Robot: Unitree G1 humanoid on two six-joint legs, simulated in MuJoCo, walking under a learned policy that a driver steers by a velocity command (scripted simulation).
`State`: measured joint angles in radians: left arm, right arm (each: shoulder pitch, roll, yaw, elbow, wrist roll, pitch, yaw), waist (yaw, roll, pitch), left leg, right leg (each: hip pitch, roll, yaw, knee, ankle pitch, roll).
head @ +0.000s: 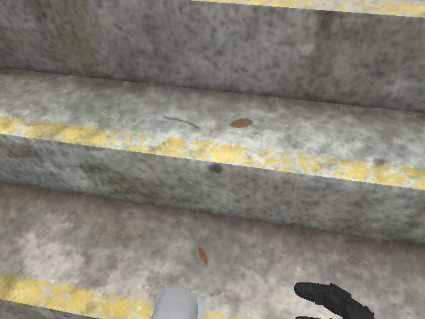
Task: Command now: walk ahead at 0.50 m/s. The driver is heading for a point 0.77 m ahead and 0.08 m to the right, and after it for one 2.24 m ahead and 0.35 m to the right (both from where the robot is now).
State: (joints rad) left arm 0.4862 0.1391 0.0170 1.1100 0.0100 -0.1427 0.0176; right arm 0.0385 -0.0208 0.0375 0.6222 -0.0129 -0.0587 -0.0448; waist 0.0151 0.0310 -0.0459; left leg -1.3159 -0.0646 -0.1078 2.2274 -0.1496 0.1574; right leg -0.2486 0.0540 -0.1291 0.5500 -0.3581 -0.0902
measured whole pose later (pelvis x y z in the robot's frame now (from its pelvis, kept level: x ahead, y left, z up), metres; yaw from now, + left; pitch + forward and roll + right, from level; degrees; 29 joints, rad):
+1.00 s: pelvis +0.29 -0.19 +0.32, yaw -15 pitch -1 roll +2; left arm 0.23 0.18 0.07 0.87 0.03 -0.01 -0.01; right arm 0.24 -0.16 -0.09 0.72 -0.04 -0.10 0.00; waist -0.07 -0.03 -0.03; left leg -0.82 -0.04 -0.16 1.96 0.17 0.07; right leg -0.74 -0.10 -0.17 1.29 -0.55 -0.09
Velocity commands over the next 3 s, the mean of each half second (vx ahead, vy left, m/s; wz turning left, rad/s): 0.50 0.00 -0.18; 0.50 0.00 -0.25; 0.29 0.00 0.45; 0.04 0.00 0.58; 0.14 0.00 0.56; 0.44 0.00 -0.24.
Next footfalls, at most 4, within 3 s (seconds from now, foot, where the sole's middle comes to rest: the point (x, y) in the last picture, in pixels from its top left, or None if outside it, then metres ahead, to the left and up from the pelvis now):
0.26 left None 0.22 0.17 -0.56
0.80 right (378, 308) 0.39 -0.29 -0.34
1.62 left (328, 147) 0.66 -0.20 -0.15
2.34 right None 0.86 -0.44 0.08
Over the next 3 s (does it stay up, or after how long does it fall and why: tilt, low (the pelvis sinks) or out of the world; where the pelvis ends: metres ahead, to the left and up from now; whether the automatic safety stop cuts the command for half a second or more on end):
stays up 0.89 -0.17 0.85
